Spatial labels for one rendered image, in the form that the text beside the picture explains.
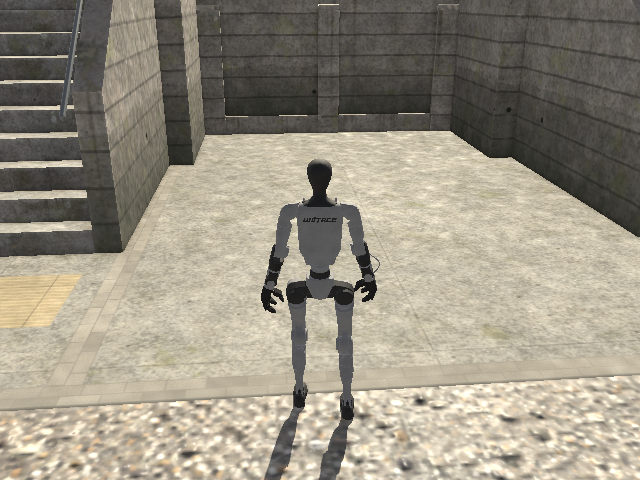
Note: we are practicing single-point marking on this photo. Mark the stairs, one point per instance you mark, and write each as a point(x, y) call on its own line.
point(43, 200)

